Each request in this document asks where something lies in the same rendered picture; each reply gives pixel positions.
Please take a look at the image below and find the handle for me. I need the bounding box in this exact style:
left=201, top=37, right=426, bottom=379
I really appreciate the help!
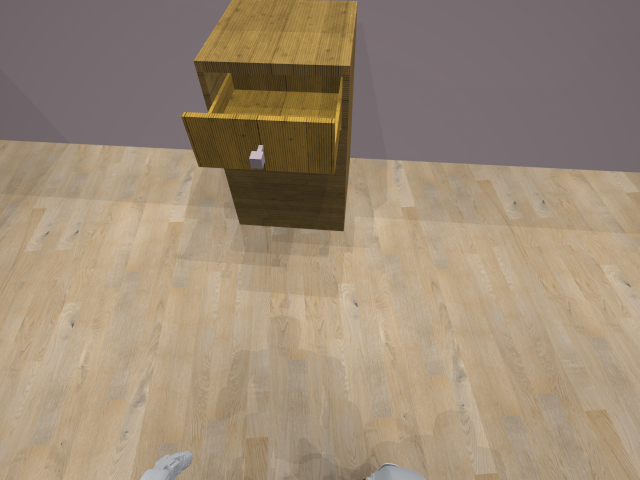
left=249, top=145, right=265, bottom=169

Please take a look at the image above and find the right robot shin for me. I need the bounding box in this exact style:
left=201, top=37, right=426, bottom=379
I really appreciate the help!
left=375, top=463, right=399, bottom=473

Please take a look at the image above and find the cabinet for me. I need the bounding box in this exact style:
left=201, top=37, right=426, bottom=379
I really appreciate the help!
left=194, top=0, right=358, bottom=231

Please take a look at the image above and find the robot left hand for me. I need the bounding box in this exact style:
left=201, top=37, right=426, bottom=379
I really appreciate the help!
left=140, top=451, right=193, bottom=480

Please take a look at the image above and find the drawer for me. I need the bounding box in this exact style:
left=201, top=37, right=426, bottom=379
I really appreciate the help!
left=181, top=73, right=343, bottom=174

